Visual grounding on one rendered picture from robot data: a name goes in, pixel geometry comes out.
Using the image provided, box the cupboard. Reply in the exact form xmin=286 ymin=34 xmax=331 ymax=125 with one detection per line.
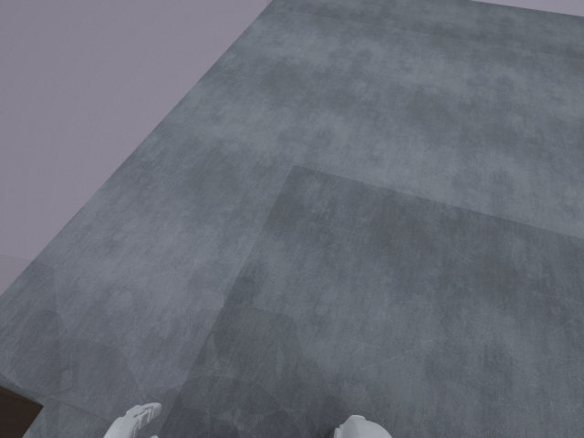
xmin=0 ymin=386 xmax=44 ymax=438

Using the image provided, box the right robot thigh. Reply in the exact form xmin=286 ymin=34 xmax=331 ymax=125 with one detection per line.
xmin=334 ymin=419 xmax=392 ymax=438

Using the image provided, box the right robot shin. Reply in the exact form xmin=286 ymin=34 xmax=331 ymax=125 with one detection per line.
xmin=343 ymin=415 xmax=366 ymax=424

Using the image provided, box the robot left hand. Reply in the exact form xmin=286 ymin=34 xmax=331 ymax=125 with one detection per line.
xmin=103 ymin=402 xmax=162 ymax=438

